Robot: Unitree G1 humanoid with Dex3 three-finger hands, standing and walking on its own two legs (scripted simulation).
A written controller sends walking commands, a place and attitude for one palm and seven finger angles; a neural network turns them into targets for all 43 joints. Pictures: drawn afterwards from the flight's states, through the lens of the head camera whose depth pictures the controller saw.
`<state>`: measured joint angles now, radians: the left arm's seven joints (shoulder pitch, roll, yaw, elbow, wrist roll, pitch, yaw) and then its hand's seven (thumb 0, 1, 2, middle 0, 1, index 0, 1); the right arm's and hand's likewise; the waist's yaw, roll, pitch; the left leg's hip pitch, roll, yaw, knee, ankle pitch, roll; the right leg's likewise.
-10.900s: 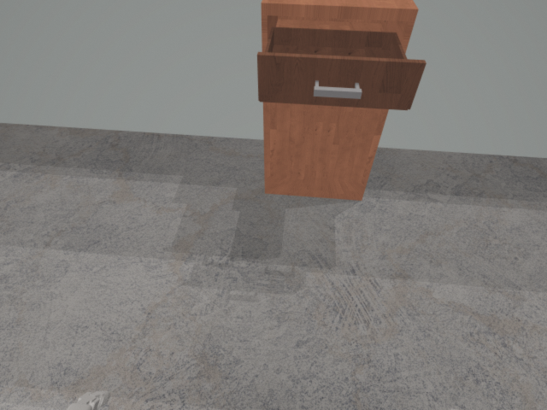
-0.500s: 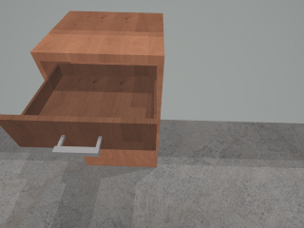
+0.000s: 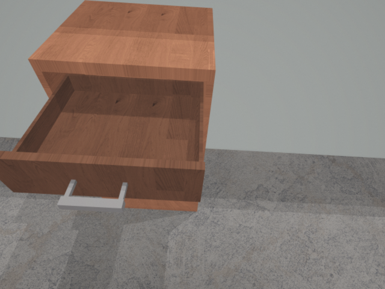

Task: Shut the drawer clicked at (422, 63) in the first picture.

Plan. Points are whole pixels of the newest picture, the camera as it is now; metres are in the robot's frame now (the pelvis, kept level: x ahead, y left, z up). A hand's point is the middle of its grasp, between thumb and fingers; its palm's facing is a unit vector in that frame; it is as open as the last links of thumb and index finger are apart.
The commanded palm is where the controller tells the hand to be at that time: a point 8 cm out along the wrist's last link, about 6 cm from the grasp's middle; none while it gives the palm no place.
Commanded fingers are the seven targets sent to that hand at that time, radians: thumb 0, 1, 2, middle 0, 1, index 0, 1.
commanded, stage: come to a stop and stand still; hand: left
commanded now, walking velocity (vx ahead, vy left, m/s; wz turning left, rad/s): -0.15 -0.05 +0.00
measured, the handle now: (95, 195) +0.29 +0.23 +0.02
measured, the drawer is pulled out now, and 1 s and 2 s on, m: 0.30 0.30 0.30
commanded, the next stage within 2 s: look again from close up in 0.72 s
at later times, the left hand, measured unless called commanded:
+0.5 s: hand out of the picture +0.03 +0.14 -0.16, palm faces +0.00 -0.97 -0.26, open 7.4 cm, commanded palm none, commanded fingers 0.00 0.90 0.90 -0.20 -0.30 -0.20 -0.30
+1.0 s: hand out of the picture -0.05 +0.15 -0.17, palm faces +0.01 -0.98 -0.21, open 7.4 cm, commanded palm none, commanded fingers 0.00 0.90 0.90 -0.20 -0.30 -0.20 -0.30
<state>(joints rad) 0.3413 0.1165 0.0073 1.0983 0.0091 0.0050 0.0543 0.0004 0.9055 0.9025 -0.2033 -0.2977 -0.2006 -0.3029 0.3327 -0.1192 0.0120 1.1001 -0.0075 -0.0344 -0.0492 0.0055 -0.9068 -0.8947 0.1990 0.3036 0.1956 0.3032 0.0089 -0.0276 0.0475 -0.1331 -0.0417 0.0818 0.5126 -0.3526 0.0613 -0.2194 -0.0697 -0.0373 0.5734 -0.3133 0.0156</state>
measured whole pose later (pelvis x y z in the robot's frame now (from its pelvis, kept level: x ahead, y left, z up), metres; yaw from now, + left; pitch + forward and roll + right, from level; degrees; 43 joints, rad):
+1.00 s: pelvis -0.05 -0.03 +0.01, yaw +0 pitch -1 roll +0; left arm 0.31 0.17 -0.01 1.06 0.01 0.00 0.04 0.00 0.91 0.90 -0.20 -0.30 -0.20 -0.30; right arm 0.29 -0.14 0.00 1.12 -0.01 0.01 -0.02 0.01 -0.91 -0.89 0.20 0.30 0.20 0.30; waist 0.00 -0.01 0.05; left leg -0.19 0.00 0.06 0.47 -0.26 0.02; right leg -0.24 -0.02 -0.05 0.46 -0.20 0.00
